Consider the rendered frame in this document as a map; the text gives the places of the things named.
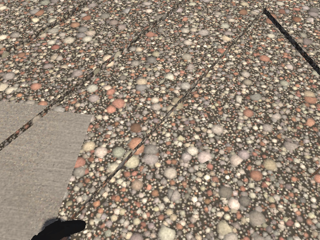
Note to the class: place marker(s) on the robot left hand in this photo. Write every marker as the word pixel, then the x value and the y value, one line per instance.
pixel 58 230

